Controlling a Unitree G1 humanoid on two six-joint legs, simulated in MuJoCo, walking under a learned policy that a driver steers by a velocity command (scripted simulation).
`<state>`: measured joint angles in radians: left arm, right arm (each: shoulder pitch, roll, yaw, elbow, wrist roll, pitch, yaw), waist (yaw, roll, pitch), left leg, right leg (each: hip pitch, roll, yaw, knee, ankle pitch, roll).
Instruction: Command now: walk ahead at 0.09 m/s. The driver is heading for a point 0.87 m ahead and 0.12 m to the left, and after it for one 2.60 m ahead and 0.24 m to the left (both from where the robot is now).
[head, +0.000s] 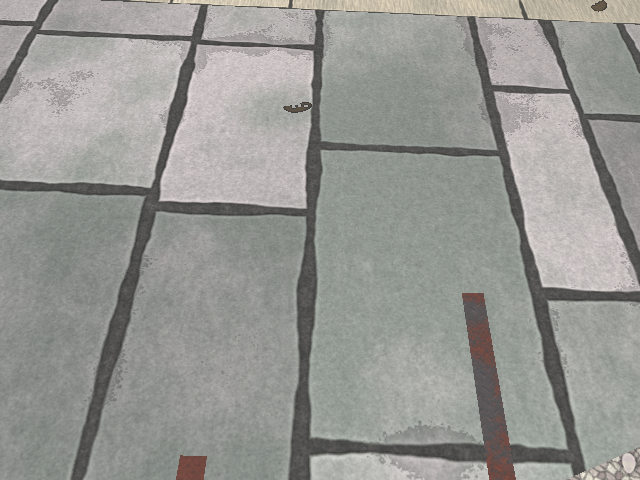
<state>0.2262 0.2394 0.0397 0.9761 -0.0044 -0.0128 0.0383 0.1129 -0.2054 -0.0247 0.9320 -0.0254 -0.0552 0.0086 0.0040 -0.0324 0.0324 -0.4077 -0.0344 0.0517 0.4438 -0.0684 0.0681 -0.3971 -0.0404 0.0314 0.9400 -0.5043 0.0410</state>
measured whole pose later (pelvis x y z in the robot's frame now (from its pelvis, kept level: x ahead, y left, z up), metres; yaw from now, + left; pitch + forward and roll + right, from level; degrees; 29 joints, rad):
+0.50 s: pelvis +0.06 -0.02 +0.00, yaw +0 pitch +0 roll +0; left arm 0.31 0.18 0.04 1.07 -0.01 -0.03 0.04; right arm 0.20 -0.21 -0.04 1.05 0.01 -0.01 -0.03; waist 0.01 0.00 0.01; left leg -0.32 -0.01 0.03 0.56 -0.28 0.04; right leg -0.20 -0.02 -0.01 0.55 -0.35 -0.01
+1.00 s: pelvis +0.24 +0.00 +0.01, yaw +1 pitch +2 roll +0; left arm 0.01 0.23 0.06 0.91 -0.03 -0.08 -0.02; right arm 0.45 -0.19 -0.03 1.09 0.00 -0.08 -0.01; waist -0.08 -0.03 0.00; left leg 0.08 -0.04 0.05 0.18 -0.29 0.04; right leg -0.66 -0.09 -0.01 0.66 0.01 -0.03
